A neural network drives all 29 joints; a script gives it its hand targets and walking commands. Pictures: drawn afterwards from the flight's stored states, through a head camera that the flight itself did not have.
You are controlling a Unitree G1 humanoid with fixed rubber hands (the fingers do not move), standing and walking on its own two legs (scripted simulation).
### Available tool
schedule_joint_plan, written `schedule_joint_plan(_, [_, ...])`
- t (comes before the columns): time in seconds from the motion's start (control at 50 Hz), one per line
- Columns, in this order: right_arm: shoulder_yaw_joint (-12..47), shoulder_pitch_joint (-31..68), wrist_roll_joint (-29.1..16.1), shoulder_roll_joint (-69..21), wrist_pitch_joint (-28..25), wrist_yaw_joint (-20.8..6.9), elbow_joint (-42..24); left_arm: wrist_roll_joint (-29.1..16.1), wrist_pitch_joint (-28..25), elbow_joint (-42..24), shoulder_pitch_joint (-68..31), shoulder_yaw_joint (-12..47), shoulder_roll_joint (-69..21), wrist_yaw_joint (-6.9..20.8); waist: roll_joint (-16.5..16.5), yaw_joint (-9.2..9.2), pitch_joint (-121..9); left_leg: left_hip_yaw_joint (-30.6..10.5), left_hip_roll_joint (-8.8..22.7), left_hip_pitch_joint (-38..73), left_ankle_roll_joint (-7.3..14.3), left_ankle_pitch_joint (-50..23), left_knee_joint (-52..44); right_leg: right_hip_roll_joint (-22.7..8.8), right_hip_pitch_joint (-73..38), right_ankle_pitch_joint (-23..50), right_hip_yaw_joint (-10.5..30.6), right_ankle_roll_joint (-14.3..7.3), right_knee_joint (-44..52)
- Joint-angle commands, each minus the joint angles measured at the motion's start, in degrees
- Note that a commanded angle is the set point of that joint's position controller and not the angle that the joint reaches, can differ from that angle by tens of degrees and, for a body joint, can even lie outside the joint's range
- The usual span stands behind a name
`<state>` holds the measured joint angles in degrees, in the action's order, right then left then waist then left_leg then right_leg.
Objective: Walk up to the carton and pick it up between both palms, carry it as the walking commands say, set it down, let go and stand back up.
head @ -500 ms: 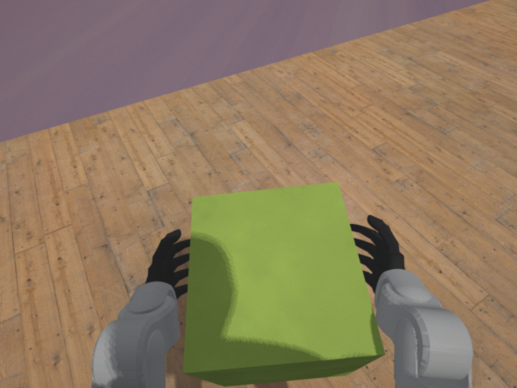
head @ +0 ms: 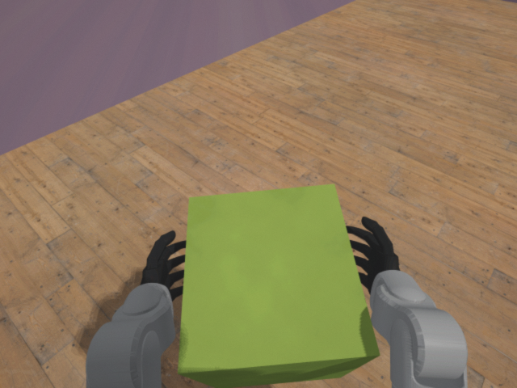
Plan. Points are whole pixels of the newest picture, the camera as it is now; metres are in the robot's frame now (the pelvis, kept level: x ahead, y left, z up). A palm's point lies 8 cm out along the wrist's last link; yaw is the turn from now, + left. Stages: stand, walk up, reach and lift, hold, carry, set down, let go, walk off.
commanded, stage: carry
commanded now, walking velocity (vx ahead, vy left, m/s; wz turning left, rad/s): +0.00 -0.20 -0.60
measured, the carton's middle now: (271, 295) +0.27 +0.00 +0.03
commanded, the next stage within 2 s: none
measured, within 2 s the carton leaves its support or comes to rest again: neither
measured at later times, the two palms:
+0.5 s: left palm (295, 310) +0.22 -0.03 +0.07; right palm out of the picture +0.17 -0.31 +0.10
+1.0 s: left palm (496, 376) +0.15 -0.26 +0.06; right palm out of the picture +0.02 -0.52 +0.08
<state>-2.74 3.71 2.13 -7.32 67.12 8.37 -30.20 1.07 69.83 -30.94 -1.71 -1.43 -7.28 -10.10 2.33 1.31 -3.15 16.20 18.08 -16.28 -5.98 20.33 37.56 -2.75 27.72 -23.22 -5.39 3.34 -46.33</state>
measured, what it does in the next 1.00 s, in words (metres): steps to the right, turning right: right foot, then left foot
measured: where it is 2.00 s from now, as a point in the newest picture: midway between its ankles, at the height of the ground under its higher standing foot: outside the picture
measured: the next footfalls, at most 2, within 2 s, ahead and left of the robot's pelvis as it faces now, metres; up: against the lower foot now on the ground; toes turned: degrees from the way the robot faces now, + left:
right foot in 0.04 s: +0.09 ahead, -0.15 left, +0.00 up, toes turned -7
left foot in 0.42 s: +0.03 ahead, -0.02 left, +0.00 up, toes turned -2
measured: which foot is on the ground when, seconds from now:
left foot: down 0.00-0.04, up 0.06-0.40, down 0.42-0.76, up 0.78-1.00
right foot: up 0.00-0.02, down 0.04-0.42, up 0.44-0.72, down 0.74-1.00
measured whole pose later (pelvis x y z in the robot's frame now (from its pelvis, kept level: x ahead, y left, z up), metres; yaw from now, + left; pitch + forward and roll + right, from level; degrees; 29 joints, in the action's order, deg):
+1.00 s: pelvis -0.12 -0.26 -0.01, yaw -31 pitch +4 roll -1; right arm -2.6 1.8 0.1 -7.3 65.6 9.6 -30.7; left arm 0.9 65.4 -30.7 2.7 -0.4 -7.6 -9.5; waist -0.1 -0.9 0.0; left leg 8.4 5.7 -30.6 -6.2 32.0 57.4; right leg 5.8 27.9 -12.1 -2.0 -5.7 -35.7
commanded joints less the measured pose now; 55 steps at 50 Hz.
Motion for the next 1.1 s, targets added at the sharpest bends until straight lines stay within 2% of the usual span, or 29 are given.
schedule_joint_plan(0.0, [33.82, 14.08, -13.43, -42.99, 1.09, -7.45, -3.10, -15.16, -1.00, -2.79, -20.89, 34.91, -44.30, 8.61, 6.58, -0.60, -16.79, -1.41, 4.25, 6.41, 1.68, -33.70, 9.02, 3.85, -14.32, 6.86, -1.49, -1.37, 21.40])
schedule_joint_plan(0.02, [34.38, 14.68, -13.23, -43.26, 0.87, -7.28, -3.93, -16.13, -1.45, -3.27, -21.50, 34.89, -44.08, 8.80, -7.77, -0.58, -16.70, -2.53, -1.28, -8.18, -0.66, 1.24, 18.72, -2.82, -25.30, 27.85, 10.19, -4.05, 24.45])
schedule_joint_plan(0.04, [35.81, 17.60, -14.03, -43.20, 0.96, -7.11, -6.58, -15.70, -1.48, -2.74, -21.30, 33.47, -42.48, 8.61, -24.99, -1.13, -15.09, -2.99, -8.11, -24.69, -3.64, 24.10, 30.87, -15.08, -30.64, 55.77, 27.48, -9.93, 21.02])
schedule_joint_plan(0.06, [38.48, 22.09, -16.06, -43.94, 0.47, -7.59, -8.91, -15.57, -2.41, -3.01, -20.97, 33.24, -43.71, 8.89, -24.74, -1.18, -15.04, -9.20, -7.02, -20.19, -1.98, 25.53, 36.30, -14.35, -21.14, 57.62, 26.37, -13.62, 19.51])
schedule_joint_plan(0.1, [39.50, 21.56, -18.18, -47.18, 0.26, -8.10, -8.50, -15.37, -3.22, -4.45, -19.74, 33.04, -46.62, 9.25, -12.94, -1.43, -18.91, -10.64, -7.02, -18.98, -0.96, 17.56, 37.12, -10.64, -20.83, 47.77, 17.55, -12.96, 18.59])
schedule_joint_plan(0.12, [40.24, 21.43, -18.47, -49.88, 0.05, -8.37, -7.62, -15.33, -3.54, -4.86, -20.91, 33.19, -48.35, 9.48, -12.61, -1.27, -19.14, -10.82, -6.36, -19.51, -1.01, 13.24, 36.09, -8.40, -21.68, 41.92, 14.01, -12.17, 18.96])
schedule_joint_plan(0.16, [41.46, 23.63, -20.72, -52.84, -1.52, -9.13, -11.09, -15.81, -5.28, -7.81, -20.99, 33.44, -51.21, 9.88, -14.07, -1.03, -21.17, -12.02, -7.15, -20.47, -0.62, 9.55, 33.35, -7.12, -24.69, 39.81, 15.73, -12.40, 18.04])
schedule_joint_plan(0.3, [37.60, 14.81, -17.63, -48.66, -3.14, -9.17, -7.76, -15.00, -6.37, -11.68, -19.41, 38.59, -48.22, 9.40, -4.75, -0.19, -21.20, -10.75, -12.82, -9.63, 0.98, 9.53, 13.19, -8.35, -19.48, 36.64, 25.12, -15.17, 22.67])
schedule_joint_plan(0.36, [35.88, 11.79, -16.02, -47.10, -2.97, -8.80, -7.52, -15.92, -5.78, -12.24, -20.52, 40.06, -46.69, 9.29, -6.86, -1.17, -21.18, -9.10, -13.64, 8.06, 2.94, 8.67, -3.76, -4.28, -7.57, 35.55, 22.50, -5.93, 25.06])
schedule_joint_plan(0.38, [34.09, 9.38, -15.40, -46.78, -2.34, -8.44, -5.05, -16.83, -4.95, -11.47, -20.83, 40.26, -46.32, 9.05, -1.48, -1.73, -21.33, -12.09, -10.15, 16.29, 4.03, 0.71, -12.35, -0.77, -1.60, 24.76, 17.71, -5.17, 20.34])
schedule_joint_plan(0.4, [33.87, 8.60, -14.86, -46.11, -2.60, -8.35, -4.76, -16.59, -4.89, -12.70, -22.48, 40.65, -45.76, 9.06, 10.32, -3.40, -20.26, -23.35, 3.99, 26.14, 8.19, -4.30, -21.86, 5.53, 10.56, 13.20, 10.01, 1.17, 8.83])
schedule_joint_plan(0.42, [33.99, 10.19, -14.71, -46.48, -2.48, -8.35, -3.57, -16.20, -4.47, -12.68, -23.99, 40.14, -45.00, 9.28, 24.10, -2.99, -16.12, -39.70, 24.41, 17.51, 17.73, -21.03, -20.89, 6.49, 17.22, -8.99, 6.12, 0.88, -19.92])
schedule_joint_plan(0.44, [33.82, 10.77, -14.35, -47.03, -2.36, -8.19, -3.94, -16.58, -4.13, -11.90, -26.17, 39.83, -44.71, 10.16, 13.32, -1.90, -12.77, -33.23, 21.12, 8.57, 18.97, -23.46, -19.50, -0.61, 12.50, -7.64, 11.94, -0.41, -29.21])
schedule_joint_plan(0.48, [34.13, 15.42, -14.22, -45.44, -2.08, -8.18, -6.40, -16.39, -3.80, -9.10, -26.11, 39.60, -45.23, 10.21, 0.97, -0.80, -8.81, -20.57, 12.42, 2.33, 13.26, -16.92, -19.78, -1.04, 10.63, -0.56, 9.59, -1.16, -30.70])
schedule_joint_plan(0.52, [35.20, 18.55, -15.44, -46.91, -1.92, -8.29, -6.96, -16.27, -3.78, -7.53, -25.20, 38.19, -46.85, 10.32, 3.34, -0.37, -9.03, -12.42, 6.54, 6.17, 9.43, -25.26, -14.10, -0.62, 10.24, 1.42, 6.86, -0.01, -22.85])
schedule_joint_plan(0.64, [33.16, 14.79, -14.33, -41.05, 0.27, -7.14, -4.71, -15.10, -1.80, -3.14, -21.93, 35.69, -43.39, 8.34, 15.13, -1.84, -9.30, -3.25, 5.75, 5.71, 5.85, -36.53, -8.69, 2.08, -1.26, -1.13, -3.84, 1.93, 0.43])
schedule_joint_plan(0.68, [32.92, 13.22, -13.08, -41.14, 0.61, -6.60, -2.64, -15.52, -1.52, -3.45, -22.74, 35.63, -42.97, 8.38, 14.46, -1.59, -11.84, -1.70, 6.28, 6.88, 3.44, -34.84, -2.98, 2.39, -7.09, 2.95, -4.66, 1.30, 13.66])
schedule_joint_plan(0.7, [33.40, 12.49, -12.74, -41.76, 0.74, -6.54, -2.80, -15.58, -1.48, -3.18, -21.18, 35.80, -43.22, 8.58, 9.99, -0.86, -14.41, -1.28, 4.17, 4.16, 1.83, -30.82, 4.90, 5.36, -13.91, 3.44, -3.10, 0.41, 19.90])
schedule_joint_plan(0.72, [33.48, 13.40, -12.66, -42.19, 0.72, -6.50, -3.25, -15.95, -1.53, -2.06, -20.29, 35.35, -44.51, 8.82, -0.68, -0.12, -13.80, -1.61, 0.92, -5.48, -0.16, -9.84, 16.03, 1.72, -21.87, 13.80, 3.25, -0.61, 26.16])
schedule_joint_plan(0.74, [35.41, 15.34, -13.32, -42.47, 0.58, -6.85, -5.27, -15.20, -1.91, -1.77, -20.33, 33.80, -42.52, 8.83, -20.34, -1.35, -14.02, -2.56, -6.23, -24.04, -3.76, 19.64, 28.66, -12.80, -30.13, 47.03, 24.11, -5.67, 20.88])
schedule_joint_plan(0.76, [38.25, 20.86, -15.81, -43.56, 0.73, -7.47, -8.31, -14.74, -2.56, -2.54, -21.44, 33.38, -44.18, 8.64, -25.72, -0.74, -12.06, -7.19, -8.49, -23.86, -2.96, 28.10, 35.03, -14.94, -21.79, 59.19, 29.51, -13.93, 19.78])
schedule_joint_plan(0.8, [40.28, 22.92, -18.71, -48.29, 0.31, -8.31, -7.10, -14.40, -3.78, -4.42, -21.54, 32.80, -46.75, 8.84, -14.31, -0.79, -14.14, -9.15, -7.13, -18.55, -2.04, 19.02, 36.43, -10.55, -14.37, 45.58, 19.50, -13.03, 19.63])
schedule_joint_plan(0.84, [41.30, 22.29, -19.87, -52.45, -0.98, -9.18, -8.12, -15.19, -5.09, -5.77, -21.49, 33.96, -50.89, 9.80, -12.54, -0.65, -18.80, -10.60, -7.33, -17.96, -1.36, 11.64, 30.84, -5.54, -20.06, 39.29, 11.99, -11.22, 16.58])
schedule_joint_plan(0.86, [42.58, 24.84, -21.35, -54.18, -1.92, -9.43, -10.43, -15.19, -5.89, -5.46, -20.50, 33.37, -52.78, 9.92, -14.39, -0.17, -20.24, -10.29, -8.27, -19.04, -1.04, 11.00, 29.10, -5.82, -23.29, 42.13, 14.36, -12.34, 16.19])
schedule_joint_plan(0.94, [39.70, 17.92, -18.84, -52.73, -2.96, -9.14, -7.62, -16.44, -7.22, -11.23, -22.12, 37.53, -51.82, 9.92, -8.67, 0.21, -21.65, -9.67, -12.65, -14.16, 0.24, 11.75, 17.80, -8.16, -19.73, 35.10, 23.66, -16.27, 19.99])
schedule_joint_plan(1.02, [36.92, 11.31, -17.16, -49.58, -2.48, -8.85, -5.01, -16.39, -6.30, -13.26, -21.66, 39.32, -48.74, 9.37, -6.61, 0.10, -23.23, -10.59, -13.30, 1.67, 2.07, 7.13, 1.32, -5.85, -10.15, 33.72, 24.92, -13.80, 19.43])
schedule_joint_plan(1.04, [36.03, 9.63, -16.53, -48.66, -2.42, -8.94, -3.96, -16.12, -5.76, -12.89, -22.32, 39.95, -48.09, 8.93, -2.88, -1.32, -23.79, -12.65, -9.93, 11.48, 3.70, 0.96, -7.85, -2.93, -3.69, 30.51, 20.94, -10.71, 15.50])
schedule_joint_plan(1.06, [35.50, 9.95, -16.44, -48.26, -2.72, -8.76, -4.36, -16.99, -5.57, -14.02, -24.14, 40.75, -48.82, 8.91, 9.60, -2.51, -22.68, -22.08, 2.24, 21.67, 6.31, -14.96, -17.11, 2.69, 7.80, 18.59, 13.89, -7.54, 3.69])
schedule_joint_plan(1.08, [35.09, 11.00, -15.49, -46.54, -2.81, -8.46, -5.00, -17.05, -4.86, -14.04, -24.31, 40.73, -48.51, 9.24, 24.11, -1.66, -19.12, -36.01, 19.84, 20.29, 13.88, -27.90, -17.43, 7.59, 18.01, -7.32, 5.76, -3.61, -13.64])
